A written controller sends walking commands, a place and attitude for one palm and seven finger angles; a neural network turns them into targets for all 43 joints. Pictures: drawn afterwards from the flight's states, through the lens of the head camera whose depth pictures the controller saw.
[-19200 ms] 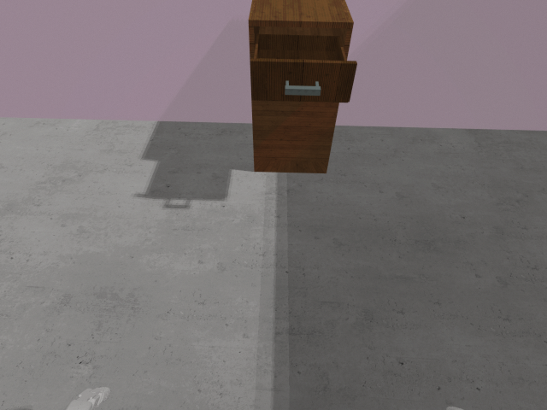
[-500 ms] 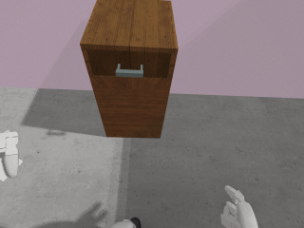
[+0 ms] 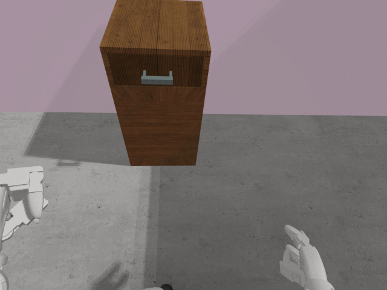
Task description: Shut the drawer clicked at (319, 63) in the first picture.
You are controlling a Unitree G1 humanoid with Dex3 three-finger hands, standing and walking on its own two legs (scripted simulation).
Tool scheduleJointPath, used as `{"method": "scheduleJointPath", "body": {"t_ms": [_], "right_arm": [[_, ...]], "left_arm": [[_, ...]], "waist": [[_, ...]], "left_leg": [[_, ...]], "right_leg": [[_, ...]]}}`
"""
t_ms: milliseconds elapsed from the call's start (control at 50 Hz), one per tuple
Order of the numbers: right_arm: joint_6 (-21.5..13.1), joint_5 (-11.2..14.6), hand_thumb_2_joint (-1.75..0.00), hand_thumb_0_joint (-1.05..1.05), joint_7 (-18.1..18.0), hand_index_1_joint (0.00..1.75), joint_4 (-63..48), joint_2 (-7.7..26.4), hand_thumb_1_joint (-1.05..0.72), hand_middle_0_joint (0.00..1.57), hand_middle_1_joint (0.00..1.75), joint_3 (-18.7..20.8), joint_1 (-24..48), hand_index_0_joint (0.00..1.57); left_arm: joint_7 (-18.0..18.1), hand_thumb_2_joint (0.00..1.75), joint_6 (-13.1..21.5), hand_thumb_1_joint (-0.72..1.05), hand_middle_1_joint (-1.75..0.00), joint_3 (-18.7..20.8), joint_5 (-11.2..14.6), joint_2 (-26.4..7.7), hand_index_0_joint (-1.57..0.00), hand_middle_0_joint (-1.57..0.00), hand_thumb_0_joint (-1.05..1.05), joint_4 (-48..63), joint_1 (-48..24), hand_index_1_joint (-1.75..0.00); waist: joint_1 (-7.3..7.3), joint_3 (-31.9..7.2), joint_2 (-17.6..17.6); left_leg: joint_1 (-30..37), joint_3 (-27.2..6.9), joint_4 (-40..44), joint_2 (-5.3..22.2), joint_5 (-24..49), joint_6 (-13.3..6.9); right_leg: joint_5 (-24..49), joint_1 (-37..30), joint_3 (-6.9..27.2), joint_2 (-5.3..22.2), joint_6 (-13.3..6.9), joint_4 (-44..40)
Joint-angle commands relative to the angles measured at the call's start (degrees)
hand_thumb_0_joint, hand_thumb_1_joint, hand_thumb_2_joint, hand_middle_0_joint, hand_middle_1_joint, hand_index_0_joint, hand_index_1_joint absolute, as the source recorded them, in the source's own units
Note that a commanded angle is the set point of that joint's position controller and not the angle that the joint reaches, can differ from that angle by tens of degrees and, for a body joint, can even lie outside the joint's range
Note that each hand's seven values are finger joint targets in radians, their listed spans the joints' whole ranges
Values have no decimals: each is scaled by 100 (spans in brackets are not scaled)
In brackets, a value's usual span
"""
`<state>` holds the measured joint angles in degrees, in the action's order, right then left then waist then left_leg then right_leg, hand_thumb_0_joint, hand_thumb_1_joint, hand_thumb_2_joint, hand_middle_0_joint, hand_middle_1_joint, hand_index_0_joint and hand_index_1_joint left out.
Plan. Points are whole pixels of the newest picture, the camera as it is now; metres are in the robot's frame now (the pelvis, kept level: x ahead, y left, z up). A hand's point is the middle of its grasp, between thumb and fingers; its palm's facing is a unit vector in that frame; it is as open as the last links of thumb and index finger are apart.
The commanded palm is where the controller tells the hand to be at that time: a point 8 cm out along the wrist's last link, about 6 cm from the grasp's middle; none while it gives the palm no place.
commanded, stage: stop stepping back and stand still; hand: left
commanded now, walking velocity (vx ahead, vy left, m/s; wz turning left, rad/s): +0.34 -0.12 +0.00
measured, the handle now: (157, 76) +0.84 +0.18 -0.08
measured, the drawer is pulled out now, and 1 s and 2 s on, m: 0.00 0.00 0.00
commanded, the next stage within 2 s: let the arm hang, fingers relaxed in 0.76 s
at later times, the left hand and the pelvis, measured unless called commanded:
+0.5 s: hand (21, 278) +0.12 +0.22 +0.16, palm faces +0.40 -0.83 -0.40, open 3.3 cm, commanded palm +0.05 +0.26 +0.18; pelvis -0.08 -0.02 -0.01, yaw +1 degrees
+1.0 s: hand out of the picture +0.11 +0.23 -0.04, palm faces +0.14 -0.91 -0.40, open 3.1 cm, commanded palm none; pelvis -0.09 -0.01 -0.01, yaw +4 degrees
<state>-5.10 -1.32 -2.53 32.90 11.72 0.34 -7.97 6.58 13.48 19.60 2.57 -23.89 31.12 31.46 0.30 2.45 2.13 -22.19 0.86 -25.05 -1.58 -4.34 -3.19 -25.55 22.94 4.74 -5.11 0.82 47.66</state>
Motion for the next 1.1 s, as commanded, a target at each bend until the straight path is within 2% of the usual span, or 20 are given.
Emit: {"method": "scheduleJointPath", "body": {"t_ms": [0,100,120,160,180,340,440,480,560,620,640,720,780,820,840,860,940,1020,1060,1080], "right_arm": [[-402,45,-90,0,-14,30,-865,823,-90,20,30,364,134,20],[-261,74,-90,0,-38,30,-846,607,-90,20,30,229,84,20],[-217,79,-90,0,-46,30,-796,568,-90,20,30,236,79,20],[-96,43,-90,0,-72,30,-577,659,-90,20,30,266,69,20],[-113,-42,-90,0,-56,30,-459,728,-90,20,30,237,68,20],[-455,145,-90,0,-319,30,-328,636,-90,20,30,197,81,20],[-497,192,-90,0,-249,30,-556,843,-90,20,30,268,-232,20],[-595,87,-90,0,-174,30,-484,621,-90,20,30,212,-239,20],[-587,208,-90,0,-102,30,-515,710,-90,20,30,211,-56,20],[-426,212,-90,0,-48,30,-612,599,-90,20,30,280,-28,20],[-365,242,-90,0,-45,30,-579,646,-90,20,30,358,-78,20],[-324,196,-90,0,-109,30,-535,501,-90,20,30,171,37,20],[-408,126,-90,0,-210,30,-523,523,-90,20,30,131,145,20],[-490,110,-90,0,-233,30,-598,707,-90,20,30,220,135,20],[-558,41,-90,0,356,30,758,1977,-90,20,30,532,101,20],[-75,96,-90,0,341,30,548,1491,-90,20,30,481,-252,20],[106,-99,-90,0,240,30,458,1254,-90,20,30,293,-262,20],[297,58,-90,0,222,30,683,1119,-90,20,30,305,18,20],[422,73,-90,0,285,30,938,754,-90,20,30,209,-187,20],[519,30,-90,0,263,30,1040,789,-90,20,30,213,-124,20]], "left_arm": [[172,90,362,90,-160,1053,78,-1065,-140,-140,0,2174,632,-160],[230,90,76,90,-160,1198,147,-892,-140,-140,0,1797,1415,-160],[212,90,53,90,-160,1181,133,-924,-140,-140,0,1691,1324,-160],[253,90,49,90,-160,1248,221,-1126,-140,-140,0,1644,745,-160],[351,90,102,90,-160,1385,205,-1183,-140,-140,0,1680,379,-160],[350,90,100,90,-160,388,-154,-559,-140,-140,0,634,-447,-160],[374,90,360,90,-160,842,-113,-919,-140,-140,0,1589,-215,-160],[331,90,398,90,-160,986,-103,-1023,-140,-140,0,1879,5,-160],[326,90,270,90,-160,1031,-86,-735,-140,-140,0,1213,685,-160],[299,90,283,90,-160,1010,-14,-772,-140,-140,0,892,608,-160],[282,90,276,90,-160,928,-16,-664,-140,-140,0,723,581,-160],[300,90,376,90,-160,778,-97,-569,-140,-140,0,680,275,-160],[329,90,369,90,-160,554,-91,-509,-140,-140,0,1095,-130,-160],[333,90,397,90,-160,519,-97,-573,-140,-140,0,1637,-237,-160],[-507,90,-651,90,-160,-1441,-599,143,-140,-140,0,-3543,-428,-160],[-551,90,-1170,90,-156,-1299,-470,424,-136,-136,0,-3589,-427,-156],[-548,90,-1256,90,-138,-1433,-451,488,-120,-120,0,-4371,-937,-138],[-540,90,-1229,90,-121,-1459,-457,-66,-104,-104,0,-5914,-1148,-121],[-568,90,-1264,90,-112,-1606,-415,-136,-96,-96,0,-6503,-1536,-112],[-567,90,-1273,90,-108,-1639,-405,-142,-92,-92,0,-6725,-1787,-108]], "waist": [[-96,-1363,-1095],[-53,-1133,-1594],[10,-932,-936],[5,-433,965],[41,-411,577],[-55,87,476],[48,-987,-951],[12,-770,-1727],[-95,-267,-924],[10,-281,940],[15,-15,1029],[60,-270,646],[83,-412,105],[-45,-622,-877],[272,-316,-1187],[131,-576,-1025],[30,-1079,-191],[-154,-1173,429],[144,-625,-146],[155,-542,197]], "left_leg": [[5,-1460,1426,1792,-1416,-655],[-308,-417,1285,585,-3209,293],[45,66,314,207,-2647,435],[180,-194,-2855,34,-1390,456],[-334,-335,-3276,222,-1203,399],[207,527,-525,169,-1296,20],[2616,-872,-291,1219,1897,-642],[2300,-1548,222,1644,1948,-847],[114,-285,-150,1186,-496,-221],[-618,197,-2408,146,-2323,300],[-736,-59,-3021,220,-2154,309],[-365,15,-1784,455,-1727,261],[965,274,-158,234,-535,178],[1724,-681,326,945,351,-78],[1091,-1312,-529,1343,2163,-408],[784,-1411,-273,1655,2576,-705],[1240,-1654,-205,1667,3608,-887],[727,-497,-752,560,909,-40],[800,-261,-586,232,-1072,201],[922,-237,-663,216,-1034,228]], "right_leg": [[-54,-991,-221,146,38,569],[-361,-2147,-1180,-44,-246,-2516],[-378,-1532,-738,419,-352,-3338],[-1105,536,1660,2393,-1082,-4471],[-111,197,1568,2685,-1315,-4320],[1178,-894,422,1736,-616,-2975],[2601,51,-527,709,295,-222],[-349,534,-664,550,64,29],[816,-1440,-778,589,-19,-2071],[460,-1092,1997,2199,-708,-3611],[746,-950,2079,2237,-656,-3753],[3067,-1533,586,1882,-889,-2788],[2489,-1202,3,1396,-474,-2521],[1731,-767,-196,897,-100,-1874],[2182,179,-635,1032,-18,-555],[24,-106,-335,806,-7,-271],[-482,-167,-276,622,-32,-39],[2711,-1579,295,1016,-206,-2015],[2088,-757,723,1754,-564,-2474],[1601,-561,728,1496,-549,-2614]]}}
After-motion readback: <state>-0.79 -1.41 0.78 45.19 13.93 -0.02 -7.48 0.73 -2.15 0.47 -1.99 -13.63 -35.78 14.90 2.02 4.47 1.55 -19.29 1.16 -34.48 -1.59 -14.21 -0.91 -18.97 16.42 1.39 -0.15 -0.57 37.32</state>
